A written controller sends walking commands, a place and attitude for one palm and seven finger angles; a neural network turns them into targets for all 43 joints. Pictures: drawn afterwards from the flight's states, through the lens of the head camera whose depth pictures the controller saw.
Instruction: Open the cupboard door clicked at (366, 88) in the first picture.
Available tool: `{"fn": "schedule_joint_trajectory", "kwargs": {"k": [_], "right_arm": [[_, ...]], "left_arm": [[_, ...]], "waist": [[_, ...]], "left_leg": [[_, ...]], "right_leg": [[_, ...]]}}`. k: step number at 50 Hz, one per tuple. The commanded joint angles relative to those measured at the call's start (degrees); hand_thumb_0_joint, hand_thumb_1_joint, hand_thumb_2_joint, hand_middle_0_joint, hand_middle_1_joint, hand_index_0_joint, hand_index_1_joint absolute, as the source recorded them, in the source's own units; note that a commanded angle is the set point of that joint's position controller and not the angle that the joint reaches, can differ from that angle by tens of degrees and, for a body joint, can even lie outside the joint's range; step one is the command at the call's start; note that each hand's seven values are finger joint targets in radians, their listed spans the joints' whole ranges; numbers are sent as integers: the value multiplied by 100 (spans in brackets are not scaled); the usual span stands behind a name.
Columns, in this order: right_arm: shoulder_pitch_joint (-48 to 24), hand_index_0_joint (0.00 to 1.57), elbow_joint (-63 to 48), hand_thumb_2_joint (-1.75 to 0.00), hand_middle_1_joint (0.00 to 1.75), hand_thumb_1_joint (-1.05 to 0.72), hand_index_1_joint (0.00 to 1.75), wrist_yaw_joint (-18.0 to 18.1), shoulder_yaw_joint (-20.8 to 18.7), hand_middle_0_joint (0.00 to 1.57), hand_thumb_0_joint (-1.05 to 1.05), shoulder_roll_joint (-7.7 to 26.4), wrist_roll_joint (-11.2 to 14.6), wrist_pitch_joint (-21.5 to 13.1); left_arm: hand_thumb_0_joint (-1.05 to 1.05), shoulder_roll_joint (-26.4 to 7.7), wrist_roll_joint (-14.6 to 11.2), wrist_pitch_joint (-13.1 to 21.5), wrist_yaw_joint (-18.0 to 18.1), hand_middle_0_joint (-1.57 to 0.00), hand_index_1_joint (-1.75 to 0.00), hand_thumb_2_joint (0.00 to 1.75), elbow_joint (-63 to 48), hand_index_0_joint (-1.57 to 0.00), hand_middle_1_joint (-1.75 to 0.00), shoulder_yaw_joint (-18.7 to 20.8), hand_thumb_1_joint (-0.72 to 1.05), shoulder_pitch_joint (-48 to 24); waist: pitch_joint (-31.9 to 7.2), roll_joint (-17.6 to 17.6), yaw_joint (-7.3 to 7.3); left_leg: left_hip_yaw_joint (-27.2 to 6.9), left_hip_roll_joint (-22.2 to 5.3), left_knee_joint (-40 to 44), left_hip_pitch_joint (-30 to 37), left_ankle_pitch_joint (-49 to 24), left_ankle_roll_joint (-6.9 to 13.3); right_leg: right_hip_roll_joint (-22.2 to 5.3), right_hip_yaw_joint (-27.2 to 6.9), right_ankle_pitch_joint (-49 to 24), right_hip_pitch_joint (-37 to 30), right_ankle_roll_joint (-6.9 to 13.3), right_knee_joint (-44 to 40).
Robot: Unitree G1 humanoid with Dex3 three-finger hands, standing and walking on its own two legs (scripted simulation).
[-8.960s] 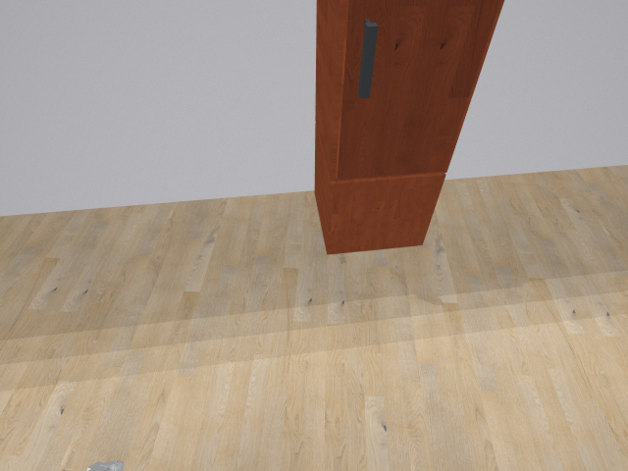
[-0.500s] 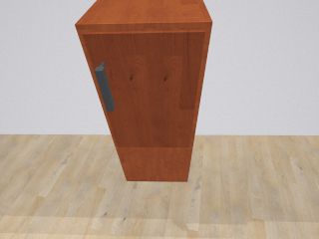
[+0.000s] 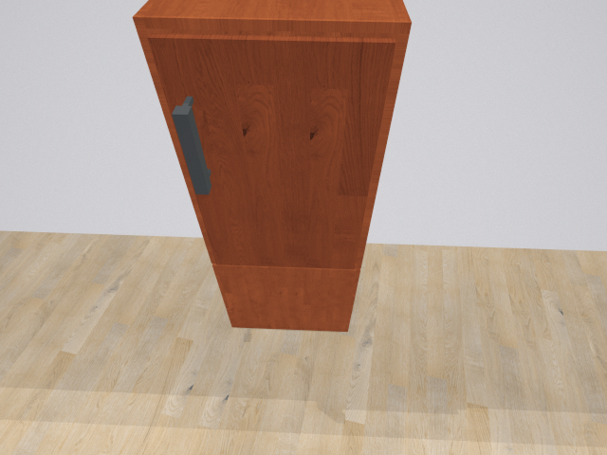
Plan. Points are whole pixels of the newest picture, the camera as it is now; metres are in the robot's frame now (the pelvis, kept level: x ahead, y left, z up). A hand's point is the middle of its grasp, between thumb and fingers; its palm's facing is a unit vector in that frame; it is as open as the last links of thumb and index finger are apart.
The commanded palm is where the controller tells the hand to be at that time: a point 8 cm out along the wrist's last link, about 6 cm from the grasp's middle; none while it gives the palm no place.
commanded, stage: look again from close up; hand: left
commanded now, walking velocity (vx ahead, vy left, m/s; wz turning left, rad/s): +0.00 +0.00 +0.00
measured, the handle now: (196, 147) +0.61 +0.23 +0.07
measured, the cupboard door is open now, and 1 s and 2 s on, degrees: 0 0 0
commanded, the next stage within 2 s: shuffle to correct the standing spot in 0.48 s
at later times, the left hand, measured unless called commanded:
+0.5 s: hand out of the picture +0.05 +0.27 -0.16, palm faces +0.01 -0.96 -0.28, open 7.4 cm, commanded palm none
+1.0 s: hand out of the picture -0.06 +0.21 -0.18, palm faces +0.05 -0.99 -0.15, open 7.4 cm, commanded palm none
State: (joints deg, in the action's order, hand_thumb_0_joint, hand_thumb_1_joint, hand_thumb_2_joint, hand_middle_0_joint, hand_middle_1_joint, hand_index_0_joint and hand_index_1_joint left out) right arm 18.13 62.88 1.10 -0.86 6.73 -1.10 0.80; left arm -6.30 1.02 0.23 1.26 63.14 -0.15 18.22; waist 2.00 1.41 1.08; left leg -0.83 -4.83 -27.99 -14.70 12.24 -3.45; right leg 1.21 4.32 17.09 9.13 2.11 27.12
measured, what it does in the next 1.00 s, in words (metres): shifts its weight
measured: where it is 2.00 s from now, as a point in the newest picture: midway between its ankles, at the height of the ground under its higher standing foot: outside the picture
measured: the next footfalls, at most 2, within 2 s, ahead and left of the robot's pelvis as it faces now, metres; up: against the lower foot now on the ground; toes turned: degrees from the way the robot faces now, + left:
none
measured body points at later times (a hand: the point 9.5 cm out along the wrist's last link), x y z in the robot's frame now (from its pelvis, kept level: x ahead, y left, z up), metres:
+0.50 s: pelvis -0.01 +0.05 +0.00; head -0.02 +0.06 +0.45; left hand +0.05 +0.32 -0.14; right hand +0.08 -0.20 -0.13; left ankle +0.03 +0.16 -0.74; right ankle -0.03 -0.09 -0.74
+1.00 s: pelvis +0.03 +0.05 -0.01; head +0.02 +0.06 +0.44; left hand -0.06 +0.26 -0.17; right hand -0.01 -0.18 -0.17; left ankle +0.03 +0.16 -0.74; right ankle -0.03 -0.09 -0.74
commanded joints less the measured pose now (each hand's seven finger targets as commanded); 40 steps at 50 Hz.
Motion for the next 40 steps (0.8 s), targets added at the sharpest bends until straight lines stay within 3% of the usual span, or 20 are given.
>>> {"fn": "schedule_joint_trajectory", "kwargs": {"k": [1,3,5,7,9,18,29,31,34,36,40], "right_arm": [[26,20,-749,-90,30,-90,30,108,-195,20,0,757,-42,-222],[82,20,-789,-90,30,-90,30,81,-155,20,0,692,-37,-190],[2,20,-828,-90,30,-90,30,80,-193,20,0,897,-15,-213],[-49,20,-848,-90,30,-90,30,72,-187,20,0,1017,-6,-226],[-178,20,-907,-90,30,-90,30,76,-212,20,0,1198,-5,-215],[-727,20,-1058,-90,30,-90,30,-4,-182,20,0,1564,-17,-220],[-756,20,-851,-90,30,-90,30,-58,-173,20,0,1625,19,-208],[-547,20,-674,-90,30,-90,30,-73,-105,20,0,1345,-2,-137],[-413,20,-579,-90,30,-90,30,-63,-168,20,0,1434,-21,-52],[-410,20,-555,-90,30,-90,30,-51,-194,20,0,1409,-22,-36],[-178,20,-453,-90,30,-90,30,-28,-180,20,0,1171,-1,-105]], "left_arm": [[0,-1189,22,250,122,-20,-30,90,-631,-20,-30,322,90,123],[0,-1066,24,187,130,-20,-30,90,-693,-20,-30,277,90,110],[0,-1133,26,163,129,-20,-30,90,-786,-20,-30,285,90,72],[0,-1150,16,133,129,-20,-30,90,-856,-20,-30,282,90,158],[0,-1257,5,98,127,-20,-30,90,-911,-20,-30,280,90,139],[0,-1558,12,21,46,-20,-30,90,-1044,-20,-30,243,90,-263],[0,-1555,22,26,30,-20,-30,90,-815,-20,-30,188,90,-232],[0,-1226,28,-18,33,-20,-30,90,-635,-20,-30,108,90,11],[0,-1128,76,-72,0,-20,-30,90,-532,-20,-30,124,90,293],[0,-1029,79,-58,-26,-20,-30,90,-457,-20,-30,136,90,512],[0,-987,47,20,-39,-20,-30,90,-348,-20,-30,188,90,766]], "waist": [[-486,-549,-31],[-126,-927,0],[44,-451,-10],[-148,-26,-90],[-103,-1,-113],[38,159,-156],[-26,-23,-139],[-7,-48,-109],[294,258,-135],[479,200,-204],[420,-14,-181]], "left_leg": [[45,198,-509,-222,-190,386],[104,174,-399,-206,-216,437],[32,75,-144,-31,-842,477],[-36,-57,-166,162,-1632,512],[-86,-104,-160,158,-1844,541],[-346,-145,497,-75,-571,586],[-451,-143,956,-20,159,529],[-450,-126,1105,-42,1150,483],[-741,-287,1486,-354,2462,600],[-757,-310,1395,-520,2548,674],[-408,-105,770,-449,1884,649]], "right_leg": [[-1171,-1134,-1280,151,301,-635],[-1088,-898,-1491,317,249,-525],[-863,-686,-1756,413,155,-263],[-721,-472,-1957,252,54,-10],[-683,-427,-1815,273,13,42],[-640,-471,-541,266,-130,-286],[-727,-476,-408,178,-215,-546],[-671,-400,272,243,-251,-553],[-460,-186,935,447,-234,-233],[-444,-223,943,485,-183,-252],[-621,-584,985,475,-16,-483]]}}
